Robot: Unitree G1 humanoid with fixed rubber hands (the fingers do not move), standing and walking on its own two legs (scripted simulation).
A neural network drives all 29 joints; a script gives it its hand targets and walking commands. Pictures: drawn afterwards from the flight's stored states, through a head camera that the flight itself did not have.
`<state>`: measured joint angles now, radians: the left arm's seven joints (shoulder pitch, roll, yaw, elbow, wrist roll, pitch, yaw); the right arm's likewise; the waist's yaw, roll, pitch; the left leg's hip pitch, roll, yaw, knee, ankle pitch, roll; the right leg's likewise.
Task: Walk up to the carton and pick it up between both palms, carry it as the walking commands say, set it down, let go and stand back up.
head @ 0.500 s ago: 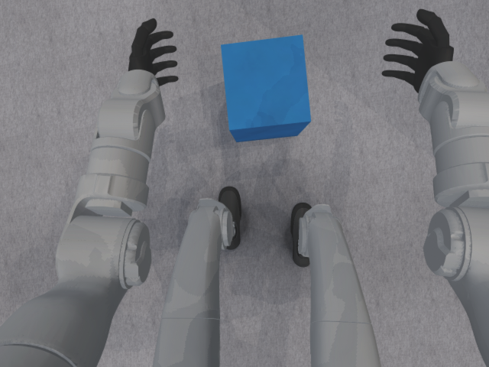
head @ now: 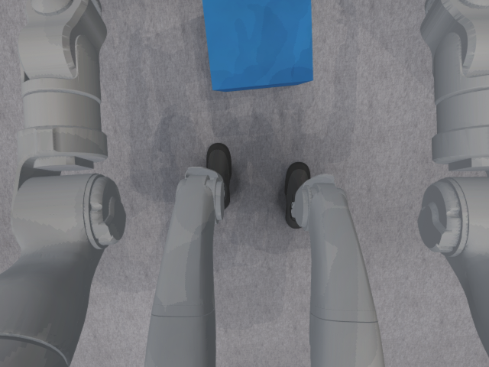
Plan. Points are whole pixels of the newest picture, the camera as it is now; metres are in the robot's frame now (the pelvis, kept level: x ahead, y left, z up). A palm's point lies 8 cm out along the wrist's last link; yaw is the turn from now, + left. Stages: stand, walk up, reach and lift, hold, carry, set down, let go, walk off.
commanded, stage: reach and lift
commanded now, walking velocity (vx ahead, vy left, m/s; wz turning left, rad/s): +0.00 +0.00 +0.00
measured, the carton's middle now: (258, 39) +0.53 +0.03 -0.52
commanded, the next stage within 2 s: none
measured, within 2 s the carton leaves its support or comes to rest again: neither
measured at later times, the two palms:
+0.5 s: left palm (142, 20) +0.52 +0.21 -0.29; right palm (381, 16) +0.53 -0.16 -0.29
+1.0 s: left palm (167, 31) +0.53 +0.21 -0.43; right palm (352, 33) +0.53 -0.16 -0.43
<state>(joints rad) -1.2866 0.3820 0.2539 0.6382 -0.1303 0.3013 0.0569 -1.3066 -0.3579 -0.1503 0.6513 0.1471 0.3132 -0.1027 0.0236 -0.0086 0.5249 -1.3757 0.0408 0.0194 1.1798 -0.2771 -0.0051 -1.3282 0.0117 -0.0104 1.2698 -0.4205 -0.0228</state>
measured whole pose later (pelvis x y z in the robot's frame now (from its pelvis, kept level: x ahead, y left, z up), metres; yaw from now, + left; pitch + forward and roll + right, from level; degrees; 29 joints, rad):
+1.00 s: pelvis -0.02 +0.02 -0.25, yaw -2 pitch +31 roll -1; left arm -1.47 0.41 0.09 0.98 -0.25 0.17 0.16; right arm -1.47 -0.41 -0.03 0.98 0.26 0.17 -0.14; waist 0.04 0.00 0.53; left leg -2.18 0.01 -0.02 2.10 -0.47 0.00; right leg -2.09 0.03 0.01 2.19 -0.64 0.02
